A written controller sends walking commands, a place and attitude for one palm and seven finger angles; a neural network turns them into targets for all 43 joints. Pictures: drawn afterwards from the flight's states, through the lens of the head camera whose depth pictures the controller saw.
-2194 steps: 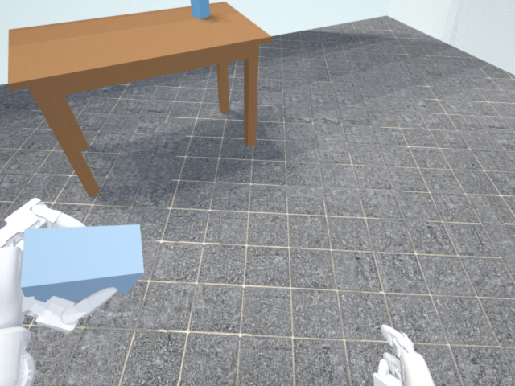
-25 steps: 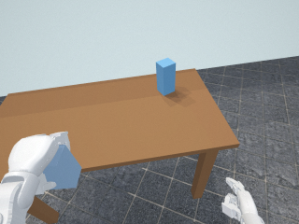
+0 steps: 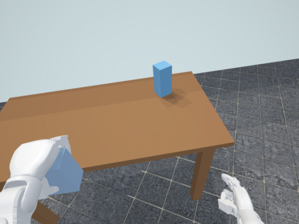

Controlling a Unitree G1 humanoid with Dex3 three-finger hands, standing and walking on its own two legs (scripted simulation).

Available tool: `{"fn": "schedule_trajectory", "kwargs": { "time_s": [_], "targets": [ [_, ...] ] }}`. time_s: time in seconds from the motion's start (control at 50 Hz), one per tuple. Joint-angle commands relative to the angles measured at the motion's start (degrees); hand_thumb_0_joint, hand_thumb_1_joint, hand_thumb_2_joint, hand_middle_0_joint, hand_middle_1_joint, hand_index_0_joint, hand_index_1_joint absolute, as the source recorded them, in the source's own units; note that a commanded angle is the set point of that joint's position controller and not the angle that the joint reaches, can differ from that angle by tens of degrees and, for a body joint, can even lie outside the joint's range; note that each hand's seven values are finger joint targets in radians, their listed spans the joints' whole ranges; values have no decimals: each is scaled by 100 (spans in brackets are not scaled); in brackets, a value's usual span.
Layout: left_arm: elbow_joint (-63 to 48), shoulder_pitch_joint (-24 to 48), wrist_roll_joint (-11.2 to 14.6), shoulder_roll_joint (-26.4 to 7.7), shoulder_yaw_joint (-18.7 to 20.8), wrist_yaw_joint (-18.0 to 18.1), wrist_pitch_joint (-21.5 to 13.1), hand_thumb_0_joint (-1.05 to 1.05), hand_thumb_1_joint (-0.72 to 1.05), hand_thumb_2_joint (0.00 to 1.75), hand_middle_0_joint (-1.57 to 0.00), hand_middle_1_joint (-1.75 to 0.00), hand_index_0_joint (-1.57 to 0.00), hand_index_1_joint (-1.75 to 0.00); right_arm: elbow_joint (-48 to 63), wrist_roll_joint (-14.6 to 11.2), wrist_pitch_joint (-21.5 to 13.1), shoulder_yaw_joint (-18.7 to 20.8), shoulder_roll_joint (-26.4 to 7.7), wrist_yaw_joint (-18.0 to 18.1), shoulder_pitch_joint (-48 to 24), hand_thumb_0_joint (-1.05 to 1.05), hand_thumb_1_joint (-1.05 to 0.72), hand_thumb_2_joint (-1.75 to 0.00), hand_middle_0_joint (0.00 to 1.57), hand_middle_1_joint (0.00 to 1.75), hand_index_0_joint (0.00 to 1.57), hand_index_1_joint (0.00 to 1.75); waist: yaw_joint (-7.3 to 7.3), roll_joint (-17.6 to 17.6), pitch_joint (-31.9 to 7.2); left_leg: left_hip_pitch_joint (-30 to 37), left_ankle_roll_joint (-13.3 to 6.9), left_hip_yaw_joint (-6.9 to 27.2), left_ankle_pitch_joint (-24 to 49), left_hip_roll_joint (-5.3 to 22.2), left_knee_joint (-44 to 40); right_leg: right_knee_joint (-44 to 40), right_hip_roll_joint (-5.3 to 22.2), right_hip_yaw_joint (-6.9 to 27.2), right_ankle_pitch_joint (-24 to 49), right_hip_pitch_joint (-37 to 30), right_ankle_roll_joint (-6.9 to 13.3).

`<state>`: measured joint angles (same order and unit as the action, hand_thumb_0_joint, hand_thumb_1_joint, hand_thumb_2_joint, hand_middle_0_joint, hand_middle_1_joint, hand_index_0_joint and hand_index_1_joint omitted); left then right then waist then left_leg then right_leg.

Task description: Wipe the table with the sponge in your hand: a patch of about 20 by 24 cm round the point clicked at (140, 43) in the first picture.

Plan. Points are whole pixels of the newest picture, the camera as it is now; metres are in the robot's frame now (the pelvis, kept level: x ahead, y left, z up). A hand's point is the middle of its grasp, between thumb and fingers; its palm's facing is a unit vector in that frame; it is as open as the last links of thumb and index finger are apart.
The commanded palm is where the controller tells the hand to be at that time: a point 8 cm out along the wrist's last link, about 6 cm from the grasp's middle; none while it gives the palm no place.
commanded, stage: step back with the hand held close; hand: left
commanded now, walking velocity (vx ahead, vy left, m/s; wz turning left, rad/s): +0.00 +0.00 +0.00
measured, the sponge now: (54, 176) +0.18 +0.29 +0.07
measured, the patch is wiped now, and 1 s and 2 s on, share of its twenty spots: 0.90 0.90 0.90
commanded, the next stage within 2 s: stop stepping back and stand still in 1.82 s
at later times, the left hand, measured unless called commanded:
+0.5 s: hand (64, 149) +0.21 +0.24 +0.15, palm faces +0.28 -0.84 -0.46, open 10.0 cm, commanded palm +0.15 +0.30 +0.17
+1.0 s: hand (40, 173) +0.15 +0.27 +0.14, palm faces +0.37 -0.84 -0.40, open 10.0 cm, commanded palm +0.10 +0.31 +0.17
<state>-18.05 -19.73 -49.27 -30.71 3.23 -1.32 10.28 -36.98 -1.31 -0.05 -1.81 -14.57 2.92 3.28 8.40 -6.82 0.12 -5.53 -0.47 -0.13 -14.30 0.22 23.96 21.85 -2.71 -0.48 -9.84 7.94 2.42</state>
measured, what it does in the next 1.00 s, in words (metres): shifts its weight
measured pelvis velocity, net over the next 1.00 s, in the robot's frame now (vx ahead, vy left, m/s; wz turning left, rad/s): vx -0.06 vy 0.03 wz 0.01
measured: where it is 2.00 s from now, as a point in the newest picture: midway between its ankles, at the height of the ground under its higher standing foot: outside the picture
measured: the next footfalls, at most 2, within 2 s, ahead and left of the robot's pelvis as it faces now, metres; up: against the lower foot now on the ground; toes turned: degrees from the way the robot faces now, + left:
left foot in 1.42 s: -0.09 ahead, +0.15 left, +0.00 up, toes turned +1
right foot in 1.70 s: -0.16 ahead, -0.10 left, +0.00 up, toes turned -3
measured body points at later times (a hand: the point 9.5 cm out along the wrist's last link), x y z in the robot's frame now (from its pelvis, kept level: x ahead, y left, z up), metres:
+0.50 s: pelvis -0.01 +0.02 -0.01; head +0.02 +0.01 +0.44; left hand +0.19 +0.29 +0.17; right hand +0.14 -0.24 -0.10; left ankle -0.01 +0.11 -0.74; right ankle +0.03 -0.10 -0.74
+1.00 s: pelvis -0.06 +0.03 -0.02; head -0.05 +0.04 +0.43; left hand +0.13 +0.31 +0.16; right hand +0.13 -0.21 -0.08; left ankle -0.01 +0.12 -0.74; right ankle +0.03 -0.09 -0.74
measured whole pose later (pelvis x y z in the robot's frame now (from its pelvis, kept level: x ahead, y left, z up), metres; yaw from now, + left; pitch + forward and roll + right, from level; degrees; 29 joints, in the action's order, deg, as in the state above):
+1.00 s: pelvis -0.06 +0.03 -0.02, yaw +1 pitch +1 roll -1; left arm -29.2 -27.4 1.6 -21.2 19.0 7.7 -9.7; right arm -29.9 -0.8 -2.6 -1.0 -13.0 4.3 10.2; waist -0.1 0.3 -0.5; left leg -24.3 -2.9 -1.1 -14.3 -1.5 37.2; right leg 33.3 -0.7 -0.1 -9.2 25.7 -0.4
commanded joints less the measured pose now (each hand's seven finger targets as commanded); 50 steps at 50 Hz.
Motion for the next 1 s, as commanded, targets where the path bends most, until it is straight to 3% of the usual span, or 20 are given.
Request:
{"fn": "schedule_trajectory", "kwargs": {
  "time_s": [0.0,0.08,0.1,0.12,0.14,0.16,0.18,0.2,0.26,0.3,0.4,0.52,0.6,0.68,0.74,0.78,0.82,0.88,0.92,0.98],
  "targets": [
    [-1288,896,-132,-1281,927,251,29,0,10,130,-120,-160,-120,-160,1047,-34,-340,179,-521,20,-1331,0,-90,-90,20,30,20,30,25,232,-657,-237,-165,263,835,-107,-371,-391,37,664,68,-430,132],
    [-1241,782,-144,-1328,950,306,-39,0,10,130,-120,-160,-120,-160,1013,2,-312,222,-534,26,-1107,0,-90,-90,20,30,20,30,40,407,-614,-258,-166,206,836,-92,-349,-401,103,548,52,-393,96],
    [-1180,992,-164,-1099,777,308,-31,0,10,130,-120,-160,-120,-160,1010,-40,-356,193,-510,21,-1300,0,-90,-90,20,30,20,30,-39,271,-534,-238,-153,222,771,-98,-366,-440,20,672,-36,-276,128],
    [-1702,1821,4629,-210,1828,499,-998,0,10,130,-120,-160,-120,-160,1932,-73,-359,236,-410,41,-183,0,-90,-90,20,30,20,30,-813,952,379,-488,-313,174,-445,29,152,-696,285,1072,313,887,93],
    [-781,939,4699,-627,1996,576,-1303,0,10,130,-120,-160,-120,-160,1501,41,-398,107,-462,33,68,0,-90,-90,20,30,20,30,-728,1276,33,-430,-286,229,-745,-11,263,-652,522,1041,-121,930,109],
    [-677,710,4686,-391,1799,578,-1420,0,10,130,-120,-160,-120,-160,1436,75,-383,134,-435,5,-55,0,-90,-90,20,30,20,30,-725,1176,40,-426,-265,225,-718,-58,247,-617,535,1024,-150,1003,146],
    [-1261,701,4952,-480,2101,636,-1616,0,10,130,-120,-160,-120,-160,1502,20,-368,217,-487,53,170,0,-90,-90,20,30,20,30,-721,1298,-259,-353,-242,264,-610,44,280,-579,782,1044,-104,824,93],
    [-1572,596,5078,-599,2314,693,-1797,0,10,130,-120,-160,-120,-160,1486,31,-441,188,-480,95,164,0,-90,-90,20,30,20,30,-730,1092,-431,-263,-240,277,-462,88,295,-495,853,1109,46,820,73],
    [-2158,-141,5245,-258,2223,802,-2055,0,10,130,-120,-160,-120,-160,1554,56,-494,248,-508,126,223,0,-90,-90,20,30,20,30,-718,333,-1017,-373,-226,317,393,325,235,113,1004,802,988,377,-3],
    [-2439,-544,5277,-306,2399,881,-2130,0,10,130,-120,-160,-120,-160,1590,63,-512,263,-500,135,169,0,-90,-90,20,30,20,30,-676,-173,-1120,-568,-201,422,1054,461,139,482,919,604,1484,194,-59],
    [-2167,-1119,5300,-177,2501,942,-2193,0,10,130,-120,-160,-120,-160,1540,11,-393,393,-477,141,232,0,-90,-90,20,30,20,30,-757,551,-1158,-917,-148,568,1748,618,320,770,912,489,1872,214,-127],
    [-2266,-1063,5314,-109,2406,963,-2268,0,10,130,-120,-160,-120,-160,1553,-2,-368,434,-534,187,242,0,-90,-90,20,30,20,30,-758,339,-1050,-1227,-215,739,1373,762,115,1026,731,379,1051,438,-214],
    [-2544,-805,5270,-168,2399,989,-2296,0,10,130,-120,-160,-120,-160,1557,24,-463,428,-597,211,216,0,-90,-90,20,30,20,30,-748,42,-917,-1636,-314,834,515,829,-137,1212,585,369,490,429,-242],
    [-2425,-546,5240,-15,2299,1003,-2271,0,10,130,-120,-160,-120,-160,1520,31,-513,425,-597,219,268,0,-90,-90,20,30,20,30,-794,374,-711,-2177,-385,821,-402,833,-97,1236,587,468,435,315,-244],
    [-2248,-338,5230,21,2218,1002,-2242,0,10,130,-120,-160,-120,-160,1468,31,-493,422,-551,215,311,0,-90,-90,20,30,20,30,-874,823,-558,-2158,-297,628,-1026,528,349,696,873,942,442,702,-101],
    [-2172,-283,5226,6,2194,1012,-2252,0,10,130,-120,-160,-120,-160,1424,34,-480,421,-522,183,344,0,-90,-90,20,30,20,30,-919,1140,-546,-1906,-239,558,-1281,354,714,219,1108,1291,-152,1160,24],
    [-2167,-249,5213,53,2131,1022,-2274,0,10,130,-120,-160,-120,-160,1379,45,-466,393,-509,170,343,0,-90,-90,20,30,20,30,-947,958,-500,-1730,-219,585,-1347,343,770,35,1162,1311,-637,1492,79],
    [-2320,-215,5177,-7,2191,1065,-2340,0,10,130,-120,-160,-120,-160,1479,33,-507,366,-536,178,214,0,-90,-90,20,30,20,30,-908,561,-469,-2028,-308,796,-1707,492,313,276,876,931,-1023,1394,-66],
    [-2495,-292,5145,-14,2287,1076,-2392,0,10,130,-120,-160,-120,-160,1536,32,-519,372,-589,199,189,0,-90,-90,20,30,20,30,-867,-9,-638,-2579,-421,1086,-1894,756,-302,971,531,535,-545,674,-210],
    [-2529,-270,5060,18,2398,1057,-2435,0,10,130,-120,-160,-120,-160,1623,47,-557,423,-623,196,158,0,-90,-90,20,30,20,30,-806,-295,-753,-3624,-639,1314,-2184,1189,-779,2139,183,256,-29,-391,-381]
  ]
}}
